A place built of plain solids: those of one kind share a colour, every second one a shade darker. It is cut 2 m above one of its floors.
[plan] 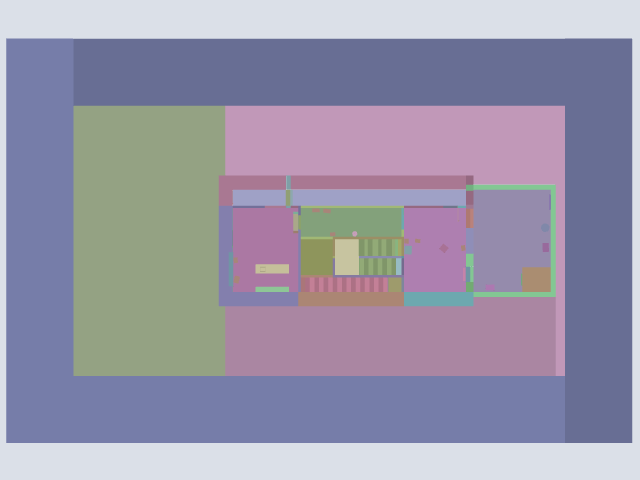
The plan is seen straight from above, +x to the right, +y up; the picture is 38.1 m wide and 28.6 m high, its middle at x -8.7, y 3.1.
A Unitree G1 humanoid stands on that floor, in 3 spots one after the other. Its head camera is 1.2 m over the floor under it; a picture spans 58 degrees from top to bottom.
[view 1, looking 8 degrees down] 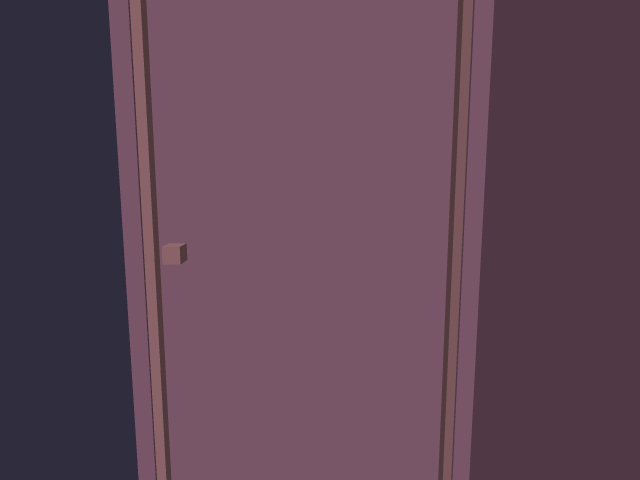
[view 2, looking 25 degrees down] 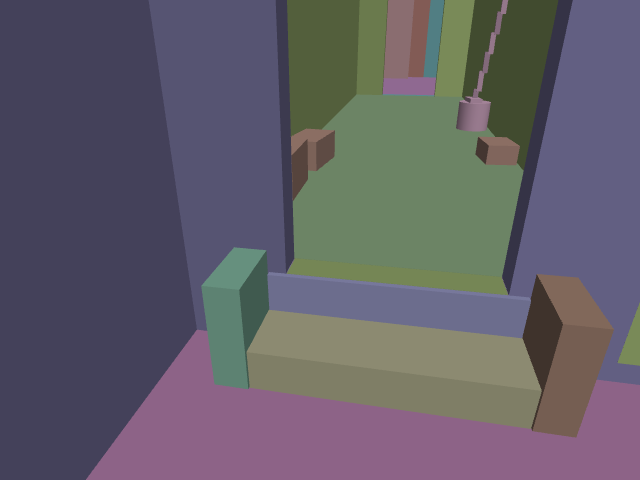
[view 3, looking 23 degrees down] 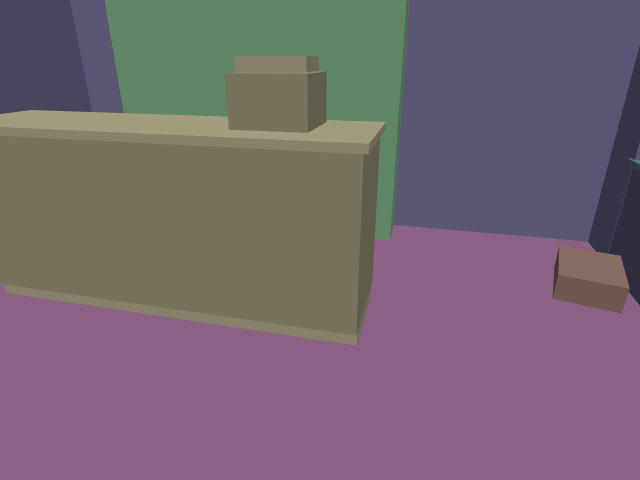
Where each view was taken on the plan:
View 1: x -12.74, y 5.62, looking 178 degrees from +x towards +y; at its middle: wall_passage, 1.21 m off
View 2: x -11.46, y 4.14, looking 11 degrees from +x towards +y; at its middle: floor_store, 2.04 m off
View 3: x -12.74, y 3.17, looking -76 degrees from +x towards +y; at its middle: counter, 1.72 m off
